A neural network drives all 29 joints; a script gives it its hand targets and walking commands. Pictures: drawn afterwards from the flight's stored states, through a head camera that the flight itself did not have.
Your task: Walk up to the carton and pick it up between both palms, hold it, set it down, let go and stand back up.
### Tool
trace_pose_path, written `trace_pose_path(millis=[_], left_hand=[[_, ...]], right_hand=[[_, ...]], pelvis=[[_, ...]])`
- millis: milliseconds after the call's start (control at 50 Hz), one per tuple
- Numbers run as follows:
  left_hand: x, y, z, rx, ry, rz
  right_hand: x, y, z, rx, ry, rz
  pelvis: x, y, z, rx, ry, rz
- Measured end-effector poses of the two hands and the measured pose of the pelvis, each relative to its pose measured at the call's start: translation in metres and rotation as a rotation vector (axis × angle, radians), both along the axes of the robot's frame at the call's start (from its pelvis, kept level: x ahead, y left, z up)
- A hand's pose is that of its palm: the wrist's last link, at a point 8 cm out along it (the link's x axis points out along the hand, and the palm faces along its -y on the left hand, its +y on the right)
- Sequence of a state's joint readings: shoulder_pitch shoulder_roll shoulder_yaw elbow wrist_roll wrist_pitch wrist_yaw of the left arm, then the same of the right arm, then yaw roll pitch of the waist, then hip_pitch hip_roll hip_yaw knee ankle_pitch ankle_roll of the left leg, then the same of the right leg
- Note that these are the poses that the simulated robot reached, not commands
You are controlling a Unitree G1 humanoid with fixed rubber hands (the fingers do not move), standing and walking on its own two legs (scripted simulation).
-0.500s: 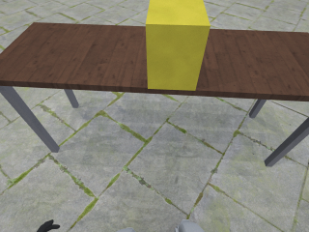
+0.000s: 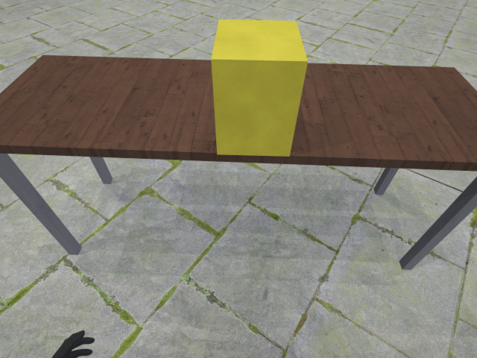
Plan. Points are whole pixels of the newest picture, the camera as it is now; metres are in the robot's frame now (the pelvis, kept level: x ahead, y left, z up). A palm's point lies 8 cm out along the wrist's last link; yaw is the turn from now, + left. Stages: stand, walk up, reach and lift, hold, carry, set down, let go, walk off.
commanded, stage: walk up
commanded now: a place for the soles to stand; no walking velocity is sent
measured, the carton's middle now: (255, 90) +0.73 -0.01 +0.08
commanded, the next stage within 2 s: none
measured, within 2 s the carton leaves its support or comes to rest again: neither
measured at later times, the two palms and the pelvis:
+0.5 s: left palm out of the picture +0.10 +0.36 -0.09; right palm out of the picture +0.09 -0.27 -0.06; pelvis +0.01 +0.05 +0.00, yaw -2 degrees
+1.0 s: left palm (71, 293) +0.26 +0.33 -0.06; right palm (432, 351) +0.18 -0.30 -0.06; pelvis +0.12 +0.02 +0.01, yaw -1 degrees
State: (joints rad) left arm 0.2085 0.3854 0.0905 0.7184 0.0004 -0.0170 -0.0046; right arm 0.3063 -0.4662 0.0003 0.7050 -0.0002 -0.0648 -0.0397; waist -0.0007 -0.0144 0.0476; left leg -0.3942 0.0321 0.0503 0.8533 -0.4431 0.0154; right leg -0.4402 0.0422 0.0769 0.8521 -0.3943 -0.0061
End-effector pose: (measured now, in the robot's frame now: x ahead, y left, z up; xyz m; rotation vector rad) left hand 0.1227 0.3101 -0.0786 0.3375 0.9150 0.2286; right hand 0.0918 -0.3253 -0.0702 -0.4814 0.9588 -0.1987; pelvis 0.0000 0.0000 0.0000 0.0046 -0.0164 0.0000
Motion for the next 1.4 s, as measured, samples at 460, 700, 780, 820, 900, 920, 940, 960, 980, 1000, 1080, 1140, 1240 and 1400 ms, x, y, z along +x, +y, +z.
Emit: trace_pose_path(millis=[460, 700, 780, 820, 900, 920, 940, 960, 980, 1000, 1080, 1140, 1240, 1400], left_hand=[[-0.029, 0.039, -0.013, -0.039, 0.068, -0.015], [0.027, 0.056, 0.001, -0.093, 0.057, -0.038], [0.048, 0.052, 0.005, -0.091, 0.054, -0.041], [0.062, 0.048, 0.007, -0.086, 0.045, -0.046], [0.097, 0.037, 0.014, -0.067, 0.018, -0.058], [0.106, 0.033, 0.016, -0.062, 0.011, -0.061], [0.115, 0.029, 0.018, -0.056, 0.005, -0.065], [0.123, 0.025, 0.018, -0.049, 0.002, -0.067], [0.130, 0.021, 0.017, -0.042, 0.000, -0.066], [0.135, 0.017, 0.016, -0.035, 0.002, -0.066], [0.138, 0.006, 0.018, -0.022, 0.018, -0.041], [0.133, 0.002, 0.021, -0.007, 0.057, -0.026], [0.133, -0.001, 0.022, -0.005, 0.103, -0.016], [0.165, 0.007, 0.015, -0.048, 0.113, -0.018]], right_hand=[[0.002, 0.042, 0.010, 0.031, -0.052, 0.009], [0.011, 0.063, 0.048, -0.022, 0.022, -0.009], [0.027, 0.059, 0.048, -0.018, 0.032, -0.010], [0.035, 0.055, 0.044, -0.010, 0.041, -0.009], [0.054, 0.045, 0.029, 0.017, 0.062, -0.009], [0.060, 0.042, 0.025, 0.025, 0.064, -0.008], [0.067, 0.038, 0.021, 0.033, 0.065, -0.007], [0.074, 0.034, 0.016, 0.041, 0.064, -0.007], [0.082, 0.030, 0.011, 0.047, 0.060, -0.007], [0.090, 0.026, 0.006, 0.054, 0.056, -0.006], [0.111, 0.018, 0.002, 0.077, 0.055, -0.003], [0.120, 0.012, 0.004, 0.084, 0.070, -0.007], [0.133, 0.008, 0.005, 0.084, 0.099, -0.018], [0.170, 0.016, 0.016, 0.058, 0.079, -0.017]], pelvis=[[0.008, 0.042, 0.001, -0.018, -0.025, -0.029], [0.047, 0.066, 0.029, -0.046, -0.042, -0.030], [0.064, 0.062, 0.031, -0.034, -0.041, -0.029], [0.072, 0.058, 0.030, -0.024, -0.033, -0.028], [0.091, 0.047, 0.026, 0.003, -0.021, -0.024], [0.097, 0.043, 0.025, 0.011, -0.016, -0.023], [0.103, 0.039, 0.023, 0.020, -0.011, -0.023], [0.110, 0.034, 0.021, 0.027, -0.007, -0.023], [0.118, 0.029, 0.018, 0.034, -0.006, -0.023], [0.123, 0.024, 0.015, 0.026, -0.018, -0.024], [0.141, 0.009, 0.016, 0.024, -0.055, -0.011], [0.153, 0.003, 0.021, 0.031, -0.064, -0.011], [0.170, -0.001, 0.025, 0.032, -0.082, -0.012], [0.203, 0.010, 0.026, 0.006, -0.047, -0.010]])
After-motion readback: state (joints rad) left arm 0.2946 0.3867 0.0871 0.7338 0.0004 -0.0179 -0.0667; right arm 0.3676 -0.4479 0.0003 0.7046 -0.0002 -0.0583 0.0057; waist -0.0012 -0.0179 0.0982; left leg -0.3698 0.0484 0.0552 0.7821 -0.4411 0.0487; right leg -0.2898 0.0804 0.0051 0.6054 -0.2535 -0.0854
